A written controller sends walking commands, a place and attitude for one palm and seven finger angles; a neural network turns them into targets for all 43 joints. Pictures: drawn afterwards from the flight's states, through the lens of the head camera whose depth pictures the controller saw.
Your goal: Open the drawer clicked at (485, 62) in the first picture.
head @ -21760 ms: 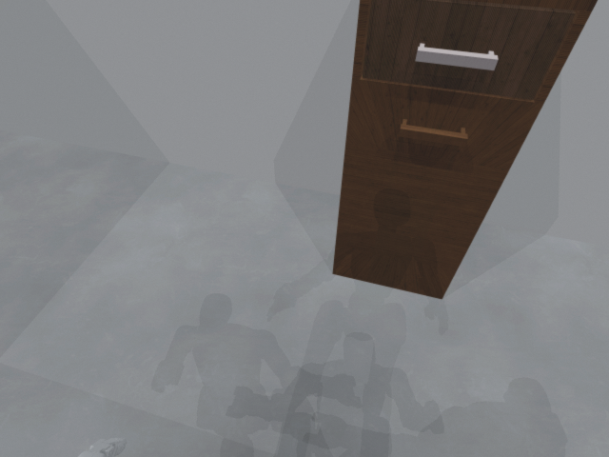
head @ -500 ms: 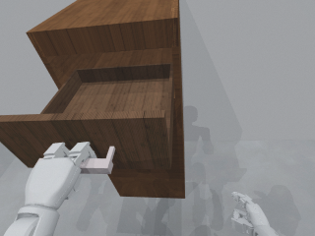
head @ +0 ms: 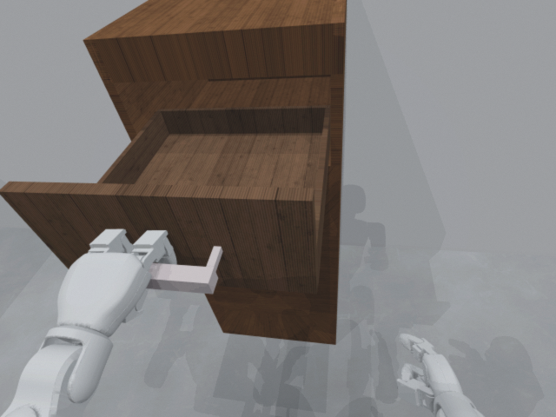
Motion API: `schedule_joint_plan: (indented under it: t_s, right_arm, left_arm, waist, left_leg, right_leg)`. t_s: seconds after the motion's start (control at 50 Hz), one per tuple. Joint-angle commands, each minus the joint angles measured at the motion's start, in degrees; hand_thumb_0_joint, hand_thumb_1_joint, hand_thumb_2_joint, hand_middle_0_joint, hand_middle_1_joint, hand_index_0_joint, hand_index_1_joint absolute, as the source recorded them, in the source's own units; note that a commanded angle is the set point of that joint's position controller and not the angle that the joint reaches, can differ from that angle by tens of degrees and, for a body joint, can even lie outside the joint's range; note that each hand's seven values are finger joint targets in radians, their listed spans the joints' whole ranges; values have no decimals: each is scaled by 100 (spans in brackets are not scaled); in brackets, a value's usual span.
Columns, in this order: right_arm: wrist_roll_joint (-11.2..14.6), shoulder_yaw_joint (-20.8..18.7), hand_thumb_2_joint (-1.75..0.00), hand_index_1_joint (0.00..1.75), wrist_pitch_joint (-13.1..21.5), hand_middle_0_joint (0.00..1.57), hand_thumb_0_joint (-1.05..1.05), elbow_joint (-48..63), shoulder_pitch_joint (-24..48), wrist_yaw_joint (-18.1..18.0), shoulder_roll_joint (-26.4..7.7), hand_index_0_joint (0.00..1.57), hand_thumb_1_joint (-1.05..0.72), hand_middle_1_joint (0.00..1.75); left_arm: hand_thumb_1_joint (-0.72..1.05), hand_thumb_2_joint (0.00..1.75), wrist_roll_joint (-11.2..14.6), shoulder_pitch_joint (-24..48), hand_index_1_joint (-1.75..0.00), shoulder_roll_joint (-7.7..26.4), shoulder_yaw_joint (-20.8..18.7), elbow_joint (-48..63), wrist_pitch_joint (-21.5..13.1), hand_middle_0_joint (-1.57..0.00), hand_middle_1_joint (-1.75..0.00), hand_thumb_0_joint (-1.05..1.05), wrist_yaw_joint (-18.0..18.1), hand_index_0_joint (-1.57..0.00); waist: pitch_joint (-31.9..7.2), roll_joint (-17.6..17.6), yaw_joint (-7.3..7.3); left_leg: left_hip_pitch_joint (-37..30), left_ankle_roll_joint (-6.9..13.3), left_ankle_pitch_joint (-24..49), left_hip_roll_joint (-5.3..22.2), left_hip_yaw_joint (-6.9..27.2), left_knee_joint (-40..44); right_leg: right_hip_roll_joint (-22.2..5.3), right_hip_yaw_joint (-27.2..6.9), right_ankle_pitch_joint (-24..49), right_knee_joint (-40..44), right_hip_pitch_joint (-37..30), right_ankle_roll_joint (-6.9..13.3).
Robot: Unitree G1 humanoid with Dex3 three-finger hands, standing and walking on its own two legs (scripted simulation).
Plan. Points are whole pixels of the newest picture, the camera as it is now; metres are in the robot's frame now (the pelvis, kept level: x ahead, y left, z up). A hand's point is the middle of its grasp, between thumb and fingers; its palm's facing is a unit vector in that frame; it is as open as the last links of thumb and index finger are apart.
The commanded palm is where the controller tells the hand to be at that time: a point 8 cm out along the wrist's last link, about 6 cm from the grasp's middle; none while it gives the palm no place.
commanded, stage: open the thumb to release the handle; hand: left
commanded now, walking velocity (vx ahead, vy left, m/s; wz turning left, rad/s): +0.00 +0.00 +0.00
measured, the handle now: (157, 262) +0.25 +0.19 +0.15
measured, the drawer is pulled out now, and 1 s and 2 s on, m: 0.30 0.29 0.29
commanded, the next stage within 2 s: lift the hand off the handle in 0.38 s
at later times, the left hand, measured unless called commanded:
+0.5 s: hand (131, 302) +0.20 +0.22 +0.13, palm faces +0.09 -0.09 -0.99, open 13.1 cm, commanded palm +0.17 +0.21 +0.18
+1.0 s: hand (132, 294) +0.21 +0.22 +0.14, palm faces +0.08 -0.06 -0.99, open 13.3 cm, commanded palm +0.18 +0.22 +0.22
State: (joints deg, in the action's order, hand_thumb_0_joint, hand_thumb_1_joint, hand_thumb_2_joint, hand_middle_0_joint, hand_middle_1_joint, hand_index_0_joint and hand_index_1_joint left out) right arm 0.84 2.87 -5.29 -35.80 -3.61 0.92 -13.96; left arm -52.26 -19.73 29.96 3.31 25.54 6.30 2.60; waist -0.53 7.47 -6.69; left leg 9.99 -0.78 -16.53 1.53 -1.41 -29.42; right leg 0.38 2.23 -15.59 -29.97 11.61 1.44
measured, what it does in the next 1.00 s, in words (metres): stands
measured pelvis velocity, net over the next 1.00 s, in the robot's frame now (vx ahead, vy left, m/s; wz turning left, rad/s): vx -0.02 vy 0.00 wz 0.02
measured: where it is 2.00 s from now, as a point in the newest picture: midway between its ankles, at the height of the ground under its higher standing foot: outside the picture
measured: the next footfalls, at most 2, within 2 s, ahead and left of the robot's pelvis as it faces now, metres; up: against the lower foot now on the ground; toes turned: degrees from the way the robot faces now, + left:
none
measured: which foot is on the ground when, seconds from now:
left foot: down 0.00-1.00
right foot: down 0.00-1.00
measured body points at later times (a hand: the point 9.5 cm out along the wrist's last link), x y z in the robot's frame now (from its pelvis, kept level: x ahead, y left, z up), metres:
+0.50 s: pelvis -0.01 +0.00 +0.00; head -0.02 -0.05 +0.45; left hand +0.19 +0.22 +0.18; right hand +0.22 -0.20 -0.09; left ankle +0.00 +0.13 -0.74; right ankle +0.01 -0.10 -0.74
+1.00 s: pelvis -0.02 +0.00 +0.00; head -0.03 -0.05 +0.45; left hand +0.20 +0.22 +0.19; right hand +0.23 -0.16 -0.09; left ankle -0.01 +0.13 -0.74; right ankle +0.01 -0.10 -0.74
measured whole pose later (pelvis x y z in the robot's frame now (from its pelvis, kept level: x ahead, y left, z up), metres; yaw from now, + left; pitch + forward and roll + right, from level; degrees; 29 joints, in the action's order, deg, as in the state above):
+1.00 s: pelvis -0.02 +0.00 +0.00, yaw +1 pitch -4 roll +0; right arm 1.0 3.4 -3.7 -37.4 -2.2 -0.4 -12.9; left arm -50.1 -10.4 30.3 6.2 20.4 5.7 -2.1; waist 0.4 7.6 -7.4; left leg 8.2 -0.3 -13.4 0.5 -0.6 -26.0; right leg -0.5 3.0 -12.8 -26.6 9.4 1.0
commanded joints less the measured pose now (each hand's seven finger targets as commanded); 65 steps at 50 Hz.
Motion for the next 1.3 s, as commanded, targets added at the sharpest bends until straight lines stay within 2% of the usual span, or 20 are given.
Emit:
schedule_joint_plan:
  t_s: [0.0,0.06,0.26,0.32,0.38,0.42,0.44,0.46,0.52,0.58,0.74,0.82,0.84,0.92,0.98,1.02,1.04,1.16,1.22,1.28]
  right_arm:
    - [36,-209,-90,30,387,20,0,1057,1050,-108,-428,20,-90,30]
    - [-2,-173,-90,30,402,20,0,930,1009,-109,-386,20,-90,30]
    - [-11,-218,-90,30,485,20,0,923,971,-124,-389,20,-90,30]
    - [31,-207,-90,30,523,20,0,969,1028,-153,-467,20,-90,30]
    - [-9,-224,-90,30,483,20,0,947,977,-142,-444,20,-90,30]
    - [45,-235,-90,30,533,20,0,968,1012,-156,-472,20,-90,30]
    - [-17,-184,-90,30,541,20,0,1009,1014,-135,-400,20,-90,30]
    - [-5,-238,-90,30,564,20,0,1067,1008,-75,-324,20,-90,30]
    - [48,-258,-90,30,560,20,0,1054,1028,-80,-471,20,-90,30]
    - [-32,-242,-90,30,490,20,0,985,1000,-74,-432,20,-90,30]
    - [2,-142,-90,30,465,20,0,925,1099,-118,-365,20,-90,30]
    - [61,-166,-90,30,430,20,0,919,1228,-150,-396,20,-90,30]
    - [-1,-95,-90,30,457,20,0,945,1278,-124,-312,20,-90,30]
    - [67,-131,-90,30,460,20,0,864,1294,-193,-404,20,-90,30]
    - [31,-120,-90,30,486,20,0,894,1285,-149,-336,20,-90,30]
    - [90,-128,-90,30,575,20,0,938,1314,-152,-415,20,-90,30]
    - [23,-82,-90,30,624,20,0,997,1353,-101,-286,20,-90,30]
    - [110,-122,-90,30,533,20,0,837,1325,-20,-354,20,-90,30]
    - [185,-116,-90,30,543,20,0,940,1487,-35,-468,20,-90,30]
    - [119,-105,-90,30,496,20,0,933,1465,-38,-427,20,-90,30]
  left_arm:
    - [41,69,292,994,-130,839,-943,1195,-8,-36,-130,0,35,-36]
    - [20,60,220,655,-127,853,-1074,778,-22,-35,-127,0,2,-35]
    - [-50,30,217,818,-120,941,-1230,672,-239,-30,-120,0,76,-30]
    - [-50,30,367,1005,-120,1224,-1509,764,-276,-30,-120,0,108,-30]
    - [-50,30,314,962,-120,904,-1246,689,-325,-30,-120,0,101,-30]
    - [-50,30,411,961,-120,1307,-1662,730,-346,-30,-120,0,174,-30]
    - [-50,30,326,1048,-120,965,-1338,733,-340,-30,-120,0,165,-30]
    - [-50,30,387,472,-120,76,-538,900,-341,-30,-120,0,117,-30]
    - [-50,30,455,765,-120,762,-1081,1091,-333,-30,-120,0,217,-30]
    - [-50,30,66,817,-120,611,-906,770,-234,-30,-120,0,240,-30]
    - [-50,30,-119,2040,-120,486,-441,467,-34,-30,-120,0,155,-30]
    - [-50,30,5,2458,-120,963,-753,869,-9,-30,-120,0,106,-30]
    - [-50,30,-96,2529,-120,731,-492,806,18,-30,-120,0,65,-30]
    - [-50,30,182,2766,-120,1425,-1156,849,-16,-30,-120,0,-51,-30]
    - [-50,30,332,2586,-120,1109,-961,1001,-149,-30,-120,0,-161,-30]
    - [-50,30,551,2771,-120,1536,-1385,1349,-237,-30,-120,0,-158,-30]
    - [-50,30,496,2776,-120,1218,-1111,1469,-264,-30,-120,0,-183,-30]
    - [-50,30,545,2686,-120,885,-814,773,42,-30,-120,0,-366,-30]
    - [-50,30,572,3331,-120,1417,-1154,1121,161,-30,-120,0,-436,-30]
    - [-50,30,433,3470,-120,1395,-1037,1082,193,-30,-120,0,-525,-30]
  waist:
    - [-916,-387,47]
    - [-605,-749,52]
    - [-615,-554,12]
    - [-598,-506,4]
    - [-502,-559,11]
    - [-623,-446,-30]
    - [-789,-502,-66]
    - [-619,-566,20]
    - [-585,-492,32]
    - [-565,-742,5]
    - [-668,-605,93]
    - [-867,-332,87]
    - [-981,-356,17]
    - [-820,-350,62]
    - [-776,-356,23]
    - [-927,-36,20]
    - [-1097,-214,-57]
    - [-388,-388,99]
    - [-620,-262,72]
    - [-927,-492,12]
  left_leg:
    - [-180,202,1315,-266,-51,471]
    - [1,188,1278,-260,-50,495]
    - [14,183,1108,-282,-62,531]
    - [74,159,930,-269,-49,477]
    - [78,172,993,-303,-62,541]
    - [88,142,914,-256,-43,508]
    - [83,168,1009,-311,-57,497]
    - [-16,184,1125,-314,-59,513]
    - [129,127,852,-244,-47,529]
    - [136,172,943,-292,-64,545]
    - [28,184,714,-279,-36,637]
    - [-110,184,744,-238,30,699]
    - [-129,197,885,-293,6,703]
    - [-173,188,863,-255,29,730]
    - [-246,185,1054,-296,30,811]
    - [-292,149,1085,-248,57,787]
    - [-331,162,1246,-314,41,767]
    - [-82,115,827,-252,30,1000]
    - [-25,131,575,-228,59,1015]
    - [-135,162,809,-300,33,981]
  right_leg:
    - [16,-133,993,665,-365,-123]
    - [23,-125,924,726,-330,-112]
    - [-11,-180,673,809,-327,-91]
    - [-24,-242,526,821,-289,-104]
    - [-30,-162,527,849,-211,-112]
    - [-3,-210,439,805,-277,-91]
    - [-48,-163,484,767,-335,-91]
    - [-36,-117,647,787,-231,-108]
    - [12,-153,448,751,-192,-102]
    - [-15,-155,413,809,-159,-91]
    - [3,-111,97,823,-101,-61]
    - [24,-149,292,781,-357,-53]
    - [-16,-110,283,790,-389,-44]
    - [-6,-202,390,906,-506,-70]
    - [-18,-110,488,963,-528,-89]
    - [10,-151,637,900,-666,-71]
    - [-15,-109,669,888,-712,-69]
    - [17,-48,221,1028,-382,-92]
    - [-9,-150,163,957,-563,-86]
    - [-41,-142,186,989,-659,-102]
